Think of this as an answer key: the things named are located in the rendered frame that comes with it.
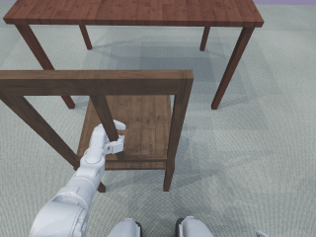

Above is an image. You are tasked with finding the table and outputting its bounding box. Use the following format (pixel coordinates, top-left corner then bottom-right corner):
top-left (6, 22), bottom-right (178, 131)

top-left (3, 0), bottom-right (264, 110)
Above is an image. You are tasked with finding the left robot hand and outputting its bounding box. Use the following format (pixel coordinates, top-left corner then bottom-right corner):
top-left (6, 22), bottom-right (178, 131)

top-left (89, 119), bottom-right (126, 155)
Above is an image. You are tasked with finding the chair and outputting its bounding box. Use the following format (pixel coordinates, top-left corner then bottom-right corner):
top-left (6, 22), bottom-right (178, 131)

top-left (0, 69), bottom-right (195, 193)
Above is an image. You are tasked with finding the robot shin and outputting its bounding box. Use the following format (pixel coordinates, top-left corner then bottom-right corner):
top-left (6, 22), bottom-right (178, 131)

top-left (124, 218), bottom-right (136, 224)
top-left (182, 216), bottom-right (195, 222)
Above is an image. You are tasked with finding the right robot shin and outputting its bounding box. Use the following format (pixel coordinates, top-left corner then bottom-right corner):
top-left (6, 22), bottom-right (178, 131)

top-left (182, 216), bottom-right (195, 222)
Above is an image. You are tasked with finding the left robot upper arm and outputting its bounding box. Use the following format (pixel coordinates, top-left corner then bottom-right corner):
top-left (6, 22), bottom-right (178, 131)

top-left (31, 201), bottom-right (89, 237)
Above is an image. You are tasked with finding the left robot shin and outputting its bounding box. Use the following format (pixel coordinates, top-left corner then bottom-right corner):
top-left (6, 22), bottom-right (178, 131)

top-left (124, 218), bottom-right (136, 224)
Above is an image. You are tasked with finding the robot left forearm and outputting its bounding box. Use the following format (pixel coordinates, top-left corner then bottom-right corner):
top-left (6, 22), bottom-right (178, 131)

top-left (29, 146), bottom-right (106, 237)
